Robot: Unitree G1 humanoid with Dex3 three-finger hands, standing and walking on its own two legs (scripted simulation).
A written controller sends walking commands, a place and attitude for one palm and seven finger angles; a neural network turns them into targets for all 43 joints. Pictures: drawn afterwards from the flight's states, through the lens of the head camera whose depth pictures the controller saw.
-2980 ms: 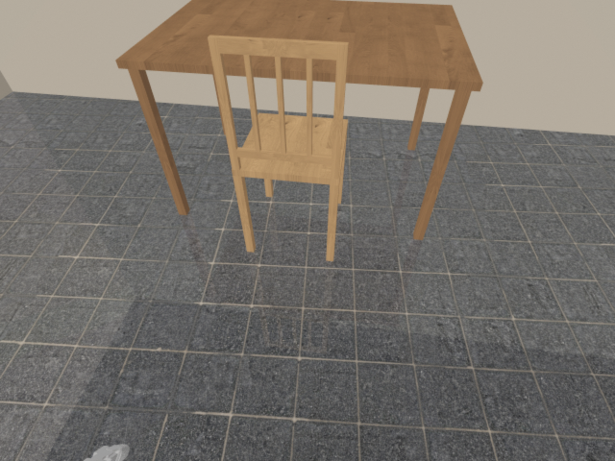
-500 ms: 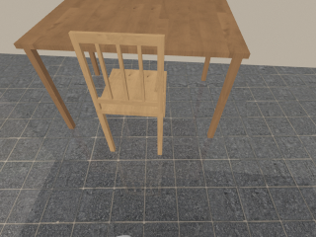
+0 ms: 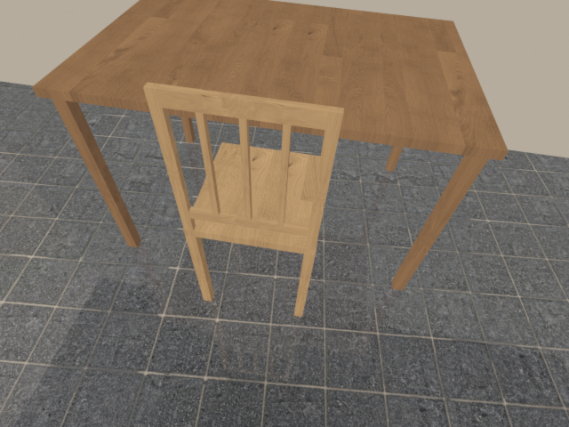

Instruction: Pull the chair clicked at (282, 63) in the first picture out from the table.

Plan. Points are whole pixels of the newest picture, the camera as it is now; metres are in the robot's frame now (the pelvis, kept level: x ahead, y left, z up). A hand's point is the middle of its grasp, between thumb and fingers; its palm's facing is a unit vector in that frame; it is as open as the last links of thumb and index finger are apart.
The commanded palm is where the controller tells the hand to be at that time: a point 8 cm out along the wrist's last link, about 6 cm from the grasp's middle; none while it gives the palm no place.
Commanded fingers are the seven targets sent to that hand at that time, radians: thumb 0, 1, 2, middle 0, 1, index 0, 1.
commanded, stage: take the last steps up to it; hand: left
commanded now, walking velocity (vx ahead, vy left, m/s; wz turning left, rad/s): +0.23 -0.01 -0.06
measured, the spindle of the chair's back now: (246, 174) +0.63 +0.17 -0.08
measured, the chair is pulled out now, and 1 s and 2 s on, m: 0.00 0.00 0.00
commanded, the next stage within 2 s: come to a stop and stand still in 0.26 s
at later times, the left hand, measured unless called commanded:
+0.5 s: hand (216, 379) +0.21 +0.14 -0.16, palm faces -0.01 -0.97 -0.23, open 7.3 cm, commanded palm none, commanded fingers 0.00 0.90 0.90 -0.20 -0.30 -0.20 -0.30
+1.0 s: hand out of the picture +0.10 +0.20 -0.17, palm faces +0.07 -0.98 -0.19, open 7.4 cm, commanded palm none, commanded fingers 0.00 0.90 0.90 -0.20 -0.30 -0.20 -0.30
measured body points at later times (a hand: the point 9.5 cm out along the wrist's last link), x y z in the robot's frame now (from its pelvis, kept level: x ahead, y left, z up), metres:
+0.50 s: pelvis +0.12 -0.04 +0.00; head +0.13 -0.06 +0.45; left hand +0.21 +0.19 -0.14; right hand +0.06 -0.25 -0.17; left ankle +0.06 +0.09 -0.69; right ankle +0.17 -0.13 -0.73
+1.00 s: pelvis +0.09 +0.02 +0.01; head +0.10 +0.04 +0.46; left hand +0.10 +0.26 -0.15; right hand +0.12 -0.21 -0.13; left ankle +0.11 +0.11 -0.73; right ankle +0.08 -0.11 -0.69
